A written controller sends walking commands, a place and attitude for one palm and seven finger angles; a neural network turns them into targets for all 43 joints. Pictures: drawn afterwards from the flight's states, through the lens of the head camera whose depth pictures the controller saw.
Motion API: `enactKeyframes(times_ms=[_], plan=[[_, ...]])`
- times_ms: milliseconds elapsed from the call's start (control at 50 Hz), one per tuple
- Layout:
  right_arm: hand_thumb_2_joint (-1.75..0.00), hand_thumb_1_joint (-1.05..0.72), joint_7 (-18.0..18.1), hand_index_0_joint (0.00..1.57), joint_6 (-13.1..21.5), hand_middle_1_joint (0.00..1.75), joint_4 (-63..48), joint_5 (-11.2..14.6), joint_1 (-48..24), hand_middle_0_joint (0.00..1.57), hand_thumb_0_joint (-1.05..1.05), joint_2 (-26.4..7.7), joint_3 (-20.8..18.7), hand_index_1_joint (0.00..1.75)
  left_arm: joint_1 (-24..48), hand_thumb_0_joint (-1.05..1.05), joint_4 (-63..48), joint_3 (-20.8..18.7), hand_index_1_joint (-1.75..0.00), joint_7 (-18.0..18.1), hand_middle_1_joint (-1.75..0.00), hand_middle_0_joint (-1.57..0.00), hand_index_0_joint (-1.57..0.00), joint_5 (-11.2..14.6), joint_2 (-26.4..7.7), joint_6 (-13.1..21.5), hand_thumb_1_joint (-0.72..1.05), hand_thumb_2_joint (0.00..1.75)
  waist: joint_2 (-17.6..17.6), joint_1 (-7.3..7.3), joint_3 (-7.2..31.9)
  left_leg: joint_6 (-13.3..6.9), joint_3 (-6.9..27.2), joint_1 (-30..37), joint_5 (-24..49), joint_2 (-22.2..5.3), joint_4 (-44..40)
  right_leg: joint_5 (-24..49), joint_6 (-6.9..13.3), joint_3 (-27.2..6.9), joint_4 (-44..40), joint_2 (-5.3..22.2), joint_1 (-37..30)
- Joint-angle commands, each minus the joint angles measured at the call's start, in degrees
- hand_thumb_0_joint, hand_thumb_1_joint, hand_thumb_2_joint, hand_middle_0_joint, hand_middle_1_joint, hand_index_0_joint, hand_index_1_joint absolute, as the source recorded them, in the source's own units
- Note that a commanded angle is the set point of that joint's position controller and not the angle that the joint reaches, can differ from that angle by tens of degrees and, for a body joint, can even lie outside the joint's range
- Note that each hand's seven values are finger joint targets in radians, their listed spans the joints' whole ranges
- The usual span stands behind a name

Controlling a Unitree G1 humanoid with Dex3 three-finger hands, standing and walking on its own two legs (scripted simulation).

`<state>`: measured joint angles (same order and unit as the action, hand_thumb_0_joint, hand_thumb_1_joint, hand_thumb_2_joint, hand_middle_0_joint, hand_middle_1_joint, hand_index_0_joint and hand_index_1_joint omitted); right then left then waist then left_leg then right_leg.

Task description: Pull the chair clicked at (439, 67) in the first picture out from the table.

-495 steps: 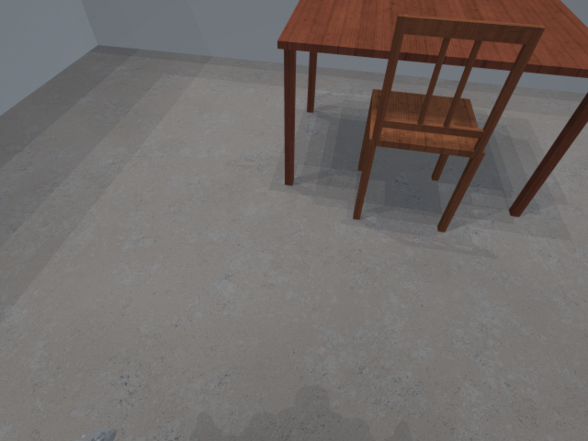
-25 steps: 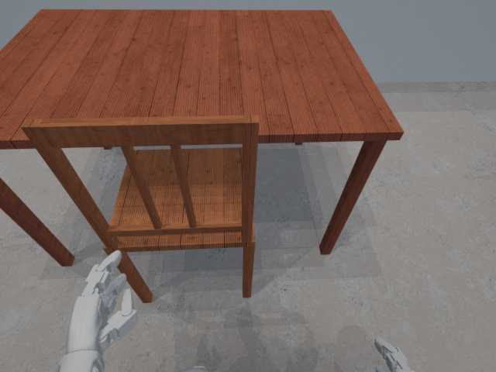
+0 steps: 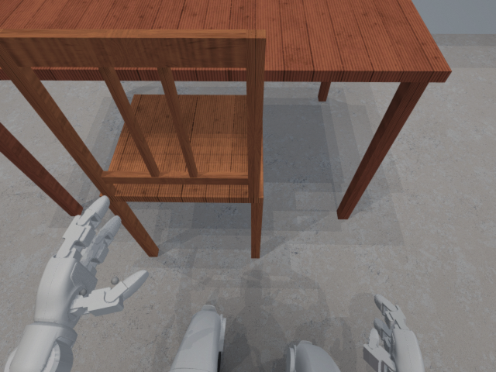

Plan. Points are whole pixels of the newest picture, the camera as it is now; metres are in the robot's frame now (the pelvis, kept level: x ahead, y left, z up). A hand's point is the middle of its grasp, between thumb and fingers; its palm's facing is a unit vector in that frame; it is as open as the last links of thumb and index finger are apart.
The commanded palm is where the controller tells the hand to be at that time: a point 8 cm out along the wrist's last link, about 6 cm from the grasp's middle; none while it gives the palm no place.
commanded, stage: raise the hand toward the chair's back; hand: left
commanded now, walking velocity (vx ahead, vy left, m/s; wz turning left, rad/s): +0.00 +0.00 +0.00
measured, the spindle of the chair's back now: (135, 130) +0.52 +0.28 +0.03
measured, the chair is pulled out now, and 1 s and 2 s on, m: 0.00 0.00 0.00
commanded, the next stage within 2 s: aim the fingers beside a spindle in 1.40 s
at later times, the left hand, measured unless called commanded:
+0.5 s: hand (90, 267) +0.24 +0.24 +0.07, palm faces +0.10 -0.99 -0.04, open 15.8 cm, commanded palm +0.21 +0.29 +0.08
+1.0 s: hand (85, 251) +0.25 +0.25 +0.08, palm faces +0.09 -0.99 -0.05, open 17.0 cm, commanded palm +0.23 +0.30 +0.08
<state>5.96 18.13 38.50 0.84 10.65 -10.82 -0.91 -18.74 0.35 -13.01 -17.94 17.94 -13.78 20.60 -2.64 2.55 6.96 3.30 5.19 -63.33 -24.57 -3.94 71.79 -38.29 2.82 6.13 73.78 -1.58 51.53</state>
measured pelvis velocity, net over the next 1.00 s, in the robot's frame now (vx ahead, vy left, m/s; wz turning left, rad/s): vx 0.00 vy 0.04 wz -0.02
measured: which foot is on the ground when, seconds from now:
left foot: down 0.00-1.00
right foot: down 0.00-1.00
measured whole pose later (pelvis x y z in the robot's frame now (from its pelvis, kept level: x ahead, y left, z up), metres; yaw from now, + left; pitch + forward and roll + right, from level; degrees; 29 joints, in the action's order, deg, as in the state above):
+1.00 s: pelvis +0.00 +0.04 +0.03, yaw -1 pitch +14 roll -4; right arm 4.1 15.4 35.1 -0.2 12.7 -13.2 0.8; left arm -16.6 -0.4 -12.2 -10.1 15.5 -14.7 19.0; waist -2.5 0.1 7.2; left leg 0.3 3.2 -57.9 -22.8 -3.4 66.1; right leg -33.8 -0.4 4.3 64.7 -1.0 45.3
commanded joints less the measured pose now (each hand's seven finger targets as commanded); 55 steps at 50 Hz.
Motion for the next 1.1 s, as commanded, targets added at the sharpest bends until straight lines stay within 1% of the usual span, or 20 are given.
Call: enactKeyframes(times_ms=[0,40,100,140,240,260,280,340,380,400,480,540,580,640,680,760,780,860,940,1080], plan=[[-0.9,-0.9,0.85,0.2,2.72,0.3,-9.09,0.09,-2.46,0.2,0.0,-7.2,-4.23,0.3,-4.15,0.0,-11.56,-8.97,-0.17,3.34,-0.17,-0.12,-0.12,1.68,-8.01,0.14,0.06,0.54,4.52,0.43,18.15,-4.29,-2.1,18.26,12.32,3.08,-7.36,27.2,-5.18,-10.4,-18.32,2.64,-9.42],[-0.9,-0.9,0.31,0.2,2.44,0.3,-8.34,-0.25,-2.36,0.2,0.0,-7.06,-4.36,0.3,-3.73,0.0,-11.69,-8.95,-0.16,4.84,-0.16,-0.11,-0.11,1.34,-7.41,1.76,0.01,0.52,4.85,0.07,17.07,-4.02,-2.2,18.75,13.36,3.07,-7.89,29.71,-5.16,-8.91,-17.3,2.19,-8.53],[-0.9,-0.9,-0.32,0.2,2.22,0.3,-8.29,-0.45,-2.29,0.2,0.0,-7.68,-4.27,0.3,-3.61,0.0,-10.22,-5.68,-0.15,5.65,-0.15,-0.1,-0.1,0.23,-5.45,4.55,-0.06,0.49,4.7,-1.29,13.56,-4.1,-2.35,18.93,12.5,2.95,-8.68,27.1,-4.61,-7.12,-16.8,1.33,-4.87],[-0.9,-0.9,-0.56,0.2,2.11,0.3,-8.52,-0.47,-2.04,0.2,0.0,-8.19,-4.31,0.3,-3.83,0.0,-9.43,-4.91,-0.14,5.49,-0.14,-0.1,-0.1,0.05,-5.23,5.97,-0.1,0.47,5.31,-1.55,13.09,-4.14,-2.47,18.52,11.03,2.91,-9.09,23.66,-4.07,-6.28,-16.39,0.71,-3.38],[-0.9,-0.9,-0.46,0.2,2.21,0.3,-9.81,-0.46,-1.65,0.2,0.0,-9.22,-4.05,0.3,-0.99,0.0,-13.03,-3.75,-0.12,5.88,-0.12,-0.09,-0.09,-0.21,-6.2,7.47,-0.22,0.42,1.18,-1.66,14.59,-4.46,-2.57,20.88,8.52,2.83,-10.46,16.34,-2.73,-4.63,-16.43,-0.26,-0.73],[-0.9,-0.9,-0.44,0.2,2.26,0.3,-10.1,-0.48,-1.65,0.2,0.0,-9.22,-3.97,0.3,-1.16,0.0,-14.57,-3.51,-0.12,6.28,-0.12,-0.09,-0.09,-0.49,-6.37,7.67,-0.24,0.41,-1.25,-1.24,15.34,-4.39,-2.47,22.62,8.62,2.66,-11.17,15.96,-2.41,-3.95,-16.15,-0.44,-0.26],[-0.9,-0.9,-0.38,0.2,2.04,0.3,-10.01,-0.55,-1.55,0.2,0.0,-9.44,-3.94,0.3,-1.0,0.0,-14.9,-4.01,-0.12,6.97,-0.12,-0.08,-0.08,-0.94,-7.25,7.4,-0.27,0.4,-0.91,-1.45,15.87,-4.52,-2.04,23.25,8.71,2.53,-11.56,15.69,-2.35,-3.37,-15.92,-0.8,0.01],[-0.9,-0.9,-0.47,0.2,1.57,0.3,-10.65,-0.63,-1.69,0.2,0.0,-9.41,-3.53,0.3,-0.51,0.0,-15.92,-2.77,-0.11,7.94,-0.11,-0.08,-0.08,-1.21,-6.18,6.9,-0.34,0.37,-2.03,-2.03,14.94,-4.31,-1.45,24.26,6.62,2.4,-12.79,14.12,-2.23,-2.57,-16.42,-0.97,0.81],[-0.9,-0.9,-0.4,0.2,1.12,0.3,-10.63,-0.73,-1.51,0.2,0.0,-9.5,-3.39,0.3,-0.43,0.0,-16.37,-3.71,-0.1,8.61,-0.1,-0.07,-0.07,-1.72,-7.31,6.34,-0.38,0.35,-2.6,-1.8,15.93,-4.27,-1.15,24.82,6.46,2.33,-13.15,13.95,-2.09,-2.36,-16.3,-1.25,0.37],[-0.9,-0.9,-0.59,0.2,0.89,0.3,-11.15,-0.72,-1.7,0.2,0.0,-9.33,-3.16,0.3,-0.81,0.0,-16.43,-2.72,-0.09,8.66,-0.09,-0.07,-0.07,-1.82,-6.39,5.93,-0.41,0.34,-3.78,-1.77,15.24,-4.11,-1.16,25.07,5.6,2.41,-13.75,13.46,-2.06,-2.26,-16.72,-1.07,0.38],[-0.9,-0.9,-0.65,0.2,-0.07,0.3,-11.43,-0.74,-1.92,0.2,0.0,-9.65,-2.62,0.3,-0.37,0.0,-14.26,-2.77,-0.08,8.59,-0.08,-0.06,-0.06,-1.99,-6.46,4.02,-0.5,0.3,-2.38,-2.46,13.57,-4.02,-0.31,24.58,3.31,2.18,-14.84,12.27,-2.07,-1.68,-17.34,-1.54,0.59],[-0.9,-0.9,-0.75,0.2,-0.16,0.3,-12.2,-0.72,-1.84,0.2,0.0,-9.73,-2.09,0.3,2.03,0.0,-16.16,-1.42,-0.08,8.26,-0.08,-0.06,-0.06,-2.11,-6.11,3.65,-0.5,0.3,-4.12,-2.81,13.37,-3.76,0.38,26.17,1.81,2.06,-15.97,11.73,-1.98,-1.37,-17.52,-1.45,0.87],[-0.9,-0.9,-0.77,0.2,-0.29,0.3,-12.27,-0.84,-1.57,0.2,0.0,-9.94,-1.92,0.3,2.26,0.0,-16.67,-2.5,-0.08,8.8,-0.08,-0.06,-0.06,-2.66,-7.52,3.45,-0.5,0.3,-5.39,-2.49,14.11,-3.61,1.06,27.27,1.36,1.93,-16.75,11.58,-1.83,-1.13,-17.23,-1.59,0.79],[-0.9,-0.9,-0.97,0.2,-0.41,0.3,-12.45,-0.97,-1.69,0.2,0.0,-9.92,-1.46,0.3,3.14,0.0,-15.5,-1.56,-0.08,8.97,-0.08,-0.06,-0.06,-2.64,-6.49,3.0,-0.5,0.3,-4.34,-3.08,12.43,-3.57,1.59,26.78,-0.7,1.99,-17.55,10.73,-1.91,-0.96,-17.83,-1.52,1.04],[-0.9,-0.9,-0.82,0.2,-0.47,0.3,-12.28,-1.0,-1.62,0.2,0.0,-10.17,-1.46,0.3,3.03,0.0,-13.66,-3.17,-0.08,8.88,-0.08,-0.06,-0.06,-2.66,-7.75,2.54,-0.5,0.3,-2.63,-2.69,12.47,-3.66,1.39,25.92,-0.28,2.01,-17.35,10.86,-1.92,-0.98,-17.99,-1.73,0.46],[-0.9,-0.9,-0.89,0.2,-0.14,0.3,-12.37,-0.85,-1.66,0.2,0.0,-10.25,-1.24,0.3,5.31,0.0,-13.4,-2.88,-0.08,8.16,-0.08,-0.06,-0.06,-1.85,-7.53,2.36,-0.5,0.3,-2.3,-2.76,12.59,-3.69,0.63,25.45,-0.36,2.33,-17.21,10.48,-1.96,-1.45,-18.87,-1.54,-0.54],[-0.9,-0.9,-0.78,0.2,-0.04,0.3,-12.28,-0.81,-1.52,0.2,0.0,-10.33,-1.28,0.3,5.09,0.0,-13.42,-3.64,-0.08,8.17,-0.08,-0.06,-0.06,-2.0,-8.46,2.39,-0.5,0.3,-2.63,-2.29,12.94,-3.76,0.44,25.67,0.54,2.35,-17.18,10.88,-1.83,-1.66,-19.06,-1.69,-1.21],[-0.9,-0.9,-0.9,0.2,0.46,0.3,-11.87,-0.85,-1.11,0.2,0.0,-10.43,-1.47,0.3,6.43,0.0,-14.12,-3.48,-0.08,8.03,-0.08,-0.06,-0.06,-1.67,-8.33,2.74,-0.5,0.3,-3.04,-2.52,14.3,-3.78,-0.19,27.0,3.81,2.46,-16.52,12.98,-1.94,-1.89,-19.27,-1.5,-2.02],[-0.9,-0.9,-1.08,0.2,0.58,0.3,-11.52,-0.75,-1.11,0.2,0.0,-10.39,-1.58,0.3,5.23,0.0,-11.99,-3.11,-0.08,8.04,-0.08,-0.06,-0.06,-1.64,-7.59,2.45,-0.5,0.3,-2.14,-2.66,12.96,-3.89,-0.8,25.92,3.95,2.59,-16.37,12.98,-2.09,-2.17,-20.0,-1.5,-2.38],[-0.9,-0.9,-1.3,0.2,0.64,0.3,-11.2,-0.83,-0.92,0.2,0.0,-10.5,-1.95,0.3,4.92,0.0,-12.17,-4.61,-0.08,8.89,-0.08,-0.06,-0.06,-1.94,-8.93,3.35,-0.5,0.3,-1.88,-2.21,14.11,-4.04,-1.72,25.68,6.76,2.78,-15.43,15.19,-2.09,-2.91,-19.9,-1.56,-3.84]])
